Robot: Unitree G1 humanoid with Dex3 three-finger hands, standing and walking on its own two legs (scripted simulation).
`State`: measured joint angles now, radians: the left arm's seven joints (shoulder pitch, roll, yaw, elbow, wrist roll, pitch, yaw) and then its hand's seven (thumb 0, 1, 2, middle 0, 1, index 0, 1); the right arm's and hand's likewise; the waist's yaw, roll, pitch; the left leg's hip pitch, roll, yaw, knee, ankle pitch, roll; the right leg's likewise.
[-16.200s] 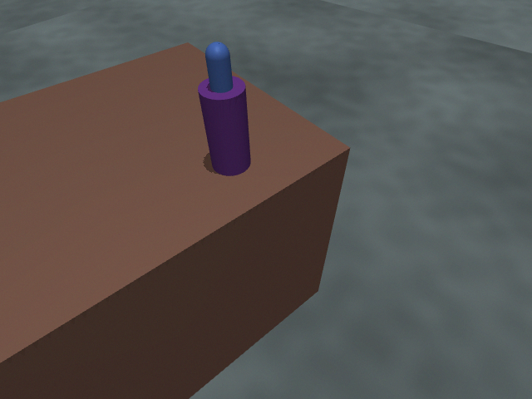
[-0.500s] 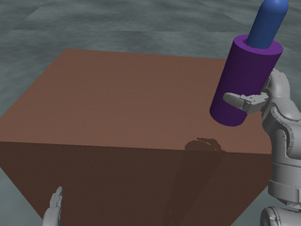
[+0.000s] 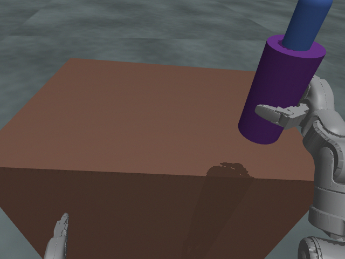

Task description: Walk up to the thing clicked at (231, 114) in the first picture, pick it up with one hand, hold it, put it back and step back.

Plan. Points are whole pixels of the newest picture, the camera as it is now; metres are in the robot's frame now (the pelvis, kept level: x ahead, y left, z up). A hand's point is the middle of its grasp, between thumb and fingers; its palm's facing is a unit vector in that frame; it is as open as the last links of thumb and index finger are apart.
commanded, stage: hold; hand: right
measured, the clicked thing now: (282, 75) +0.34 -0.16 +0.32
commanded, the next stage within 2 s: none
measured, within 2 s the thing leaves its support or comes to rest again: neither
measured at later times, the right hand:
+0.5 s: hand (283, 104) +0.32 -0.18 +0.27, palm faces +0.17 +0.98 -0.04, open 11.9 cm
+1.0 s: hand (282, 98) +0.33 -0.17 +0.28, palm faces +0.19 +0.98 -0.03, open 11.9 cm
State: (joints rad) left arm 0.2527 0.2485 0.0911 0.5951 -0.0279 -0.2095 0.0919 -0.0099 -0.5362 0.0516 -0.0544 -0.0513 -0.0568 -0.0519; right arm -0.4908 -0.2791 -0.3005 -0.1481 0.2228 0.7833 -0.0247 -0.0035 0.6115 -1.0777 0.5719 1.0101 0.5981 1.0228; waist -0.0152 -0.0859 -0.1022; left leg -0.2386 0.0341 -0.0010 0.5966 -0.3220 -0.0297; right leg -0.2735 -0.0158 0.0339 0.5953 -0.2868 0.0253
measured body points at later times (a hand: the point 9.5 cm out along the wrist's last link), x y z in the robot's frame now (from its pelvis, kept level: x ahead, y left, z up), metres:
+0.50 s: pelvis +0.00 +0.00 +0.00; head -0.05 +0.03 +0.45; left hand +0.18 +0.26 -0.06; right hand +0.31 -0.23 +0.28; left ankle +0.00 +0.14 -0.73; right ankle +0.02 -0.14 -0.73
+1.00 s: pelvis -0.01 +0.01 +0.00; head -0.06 +0.04 +0.44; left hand +0.17 +0.26 -0.07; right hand +0.31 -0.22 +0.28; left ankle +0.00 +0.14 -0.73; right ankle +0.02 -0.14 -0.73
